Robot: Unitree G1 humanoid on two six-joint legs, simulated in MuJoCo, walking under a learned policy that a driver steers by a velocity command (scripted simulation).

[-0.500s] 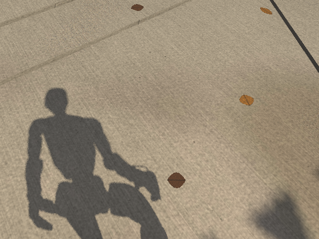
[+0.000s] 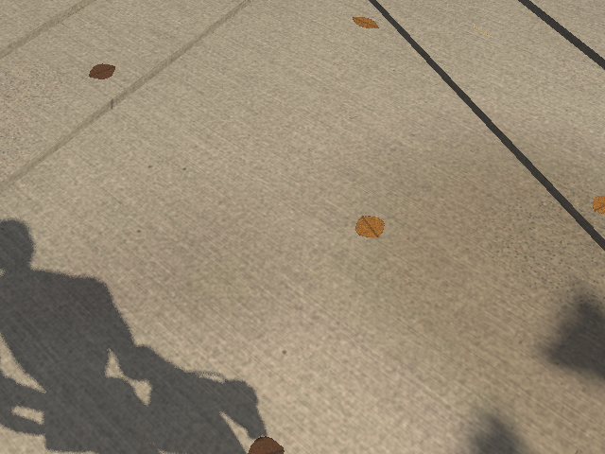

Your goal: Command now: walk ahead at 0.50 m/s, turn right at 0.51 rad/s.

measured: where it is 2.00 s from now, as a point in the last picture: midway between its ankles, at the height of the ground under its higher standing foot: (401, 252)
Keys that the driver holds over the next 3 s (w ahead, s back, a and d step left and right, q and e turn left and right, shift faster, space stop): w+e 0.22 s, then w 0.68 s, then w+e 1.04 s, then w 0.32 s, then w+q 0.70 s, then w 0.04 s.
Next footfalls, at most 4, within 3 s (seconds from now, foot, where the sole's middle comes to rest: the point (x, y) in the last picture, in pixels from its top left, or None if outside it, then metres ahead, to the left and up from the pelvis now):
0.40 left None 0.40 0.10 -0.77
0.92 right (384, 374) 0.63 -0.15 -0.77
1.48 left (348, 255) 0.97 -0.08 -0.77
2.00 right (470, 233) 1.04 -0.42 -0.77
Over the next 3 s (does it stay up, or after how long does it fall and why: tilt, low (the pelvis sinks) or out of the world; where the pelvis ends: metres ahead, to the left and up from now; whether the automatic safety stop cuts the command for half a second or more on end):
stays up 1.36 -0.64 0.02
